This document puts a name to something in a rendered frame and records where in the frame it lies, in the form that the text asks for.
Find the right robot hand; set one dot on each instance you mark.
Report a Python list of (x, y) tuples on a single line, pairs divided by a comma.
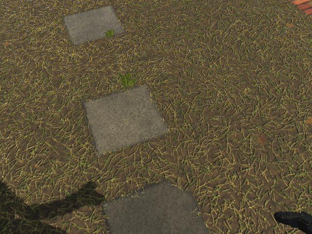
[(302, 221)]

